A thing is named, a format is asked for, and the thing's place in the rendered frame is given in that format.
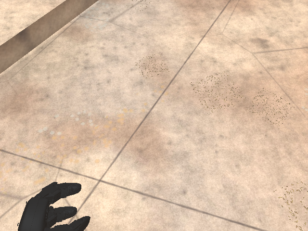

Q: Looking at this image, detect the robot left hand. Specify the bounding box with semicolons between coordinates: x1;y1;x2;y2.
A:
17;182;90;231

